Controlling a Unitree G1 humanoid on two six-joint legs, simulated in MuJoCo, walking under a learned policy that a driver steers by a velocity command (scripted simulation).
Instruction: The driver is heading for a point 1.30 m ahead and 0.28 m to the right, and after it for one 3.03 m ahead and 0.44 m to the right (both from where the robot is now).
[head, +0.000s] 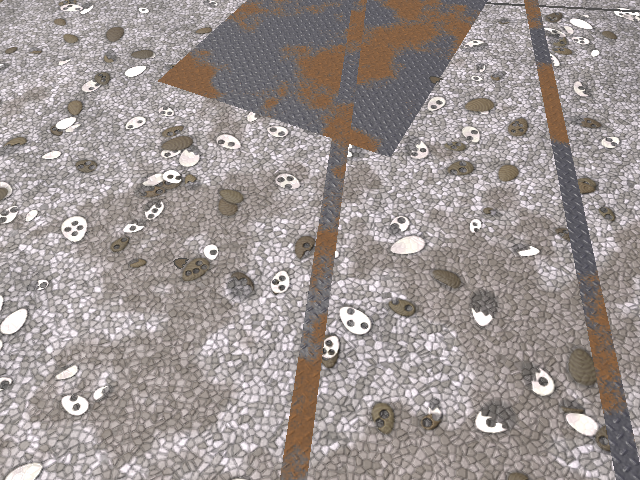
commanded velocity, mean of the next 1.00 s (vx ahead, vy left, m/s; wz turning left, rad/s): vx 0.50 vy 0.00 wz -0.39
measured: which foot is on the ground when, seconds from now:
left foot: up 0.00-0.30, down 0.32-0.86, up 0.88-1.00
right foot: down 0.00-0.32, up 0.34-0.82, down 0.84-1.00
